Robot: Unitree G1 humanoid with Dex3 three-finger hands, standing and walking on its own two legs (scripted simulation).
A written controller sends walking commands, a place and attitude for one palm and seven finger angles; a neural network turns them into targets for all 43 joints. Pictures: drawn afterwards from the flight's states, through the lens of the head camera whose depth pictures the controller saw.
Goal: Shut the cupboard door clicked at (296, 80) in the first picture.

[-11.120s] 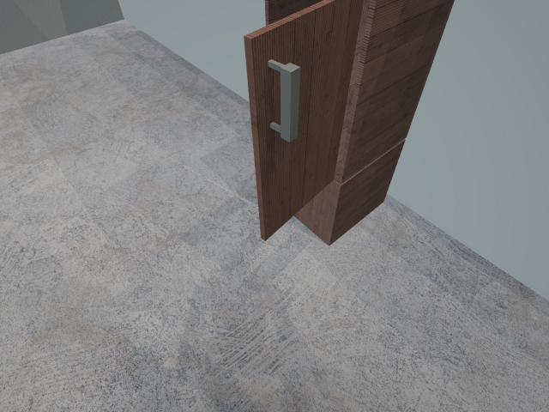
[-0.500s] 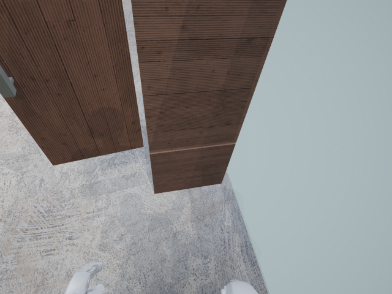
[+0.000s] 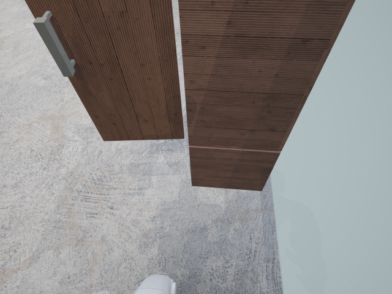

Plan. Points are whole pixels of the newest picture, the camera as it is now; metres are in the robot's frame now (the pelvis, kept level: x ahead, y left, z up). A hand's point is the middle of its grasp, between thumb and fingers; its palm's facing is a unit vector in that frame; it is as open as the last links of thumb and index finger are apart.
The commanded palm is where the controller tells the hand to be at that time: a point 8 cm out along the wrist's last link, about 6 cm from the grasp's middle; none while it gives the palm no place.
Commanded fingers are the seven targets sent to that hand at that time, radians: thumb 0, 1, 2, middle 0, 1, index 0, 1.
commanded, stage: take the last steps up to it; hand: left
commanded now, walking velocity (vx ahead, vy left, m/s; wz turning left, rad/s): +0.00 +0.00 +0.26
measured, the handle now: (58, 45) +0.68 +0.40 +0.11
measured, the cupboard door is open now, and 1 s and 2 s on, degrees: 97 97 97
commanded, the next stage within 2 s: come to a stop and stand still in 0.86 s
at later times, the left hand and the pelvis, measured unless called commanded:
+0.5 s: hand out of the picture +0.10 +0.24 -0.17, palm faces +0.11 -0.97 -0.20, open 7.4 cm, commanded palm none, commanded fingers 0.00 0.90 0.90 -0.20 -0.30 -0.20 -0.30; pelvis +0.06 +0.04 +0.00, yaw +5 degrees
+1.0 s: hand (96, 281) +0.16 +0.26 -0.19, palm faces +0.22 -0.96 -0.16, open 7.3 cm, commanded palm none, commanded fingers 0.00 0.90 0.90 -0.20 -0.30 -0.20 -0.30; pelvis +0.21 +0.09 -0.02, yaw +9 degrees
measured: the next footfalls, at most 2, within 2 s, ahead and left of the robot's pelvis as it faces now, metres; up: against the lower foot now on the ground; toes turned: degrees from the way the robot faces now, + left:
left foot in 0.16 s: +0.04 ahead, +0.13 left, +0.00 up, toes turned +6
right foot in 0.58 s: +0.20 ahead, -0.08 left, +0.00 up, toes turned -1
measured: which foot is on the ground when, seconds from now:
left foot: up 0.00-0.14, down 0.16-0.58, up 0.60-0.94, down 0.96-1.00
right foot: down 0.00-0.16, up 0.18-0.56, down 0.58-0.98, up 1.00-1.00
